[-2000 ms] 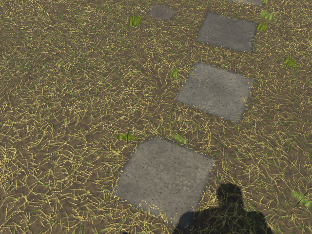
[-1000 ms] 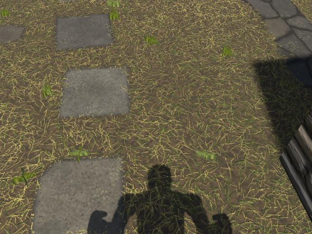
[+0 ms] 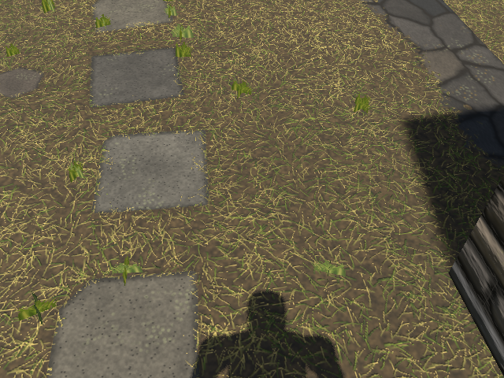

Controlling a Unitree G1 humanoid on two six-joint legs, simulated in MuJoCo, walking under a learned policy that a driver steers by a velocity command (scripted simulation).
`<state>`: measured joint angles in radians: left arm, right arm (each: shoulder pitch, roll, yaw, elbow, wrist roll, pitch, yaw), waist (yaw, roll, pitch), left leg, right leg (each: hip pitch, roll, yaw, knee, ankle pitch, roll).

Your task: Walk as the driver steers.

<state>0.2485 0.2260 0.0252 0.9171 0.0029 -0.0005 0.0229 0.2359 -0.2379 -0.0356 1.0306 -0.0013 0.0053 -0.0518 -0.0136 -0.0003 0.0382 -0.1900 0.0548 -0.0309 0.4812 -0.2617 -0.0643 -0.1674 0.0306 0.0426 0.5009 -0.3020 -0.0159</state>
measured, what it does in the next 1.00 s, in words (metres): walks ahead: right foot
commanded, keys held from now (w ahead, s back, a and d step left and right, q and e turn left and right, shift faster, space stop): no key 0.12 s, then w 0.88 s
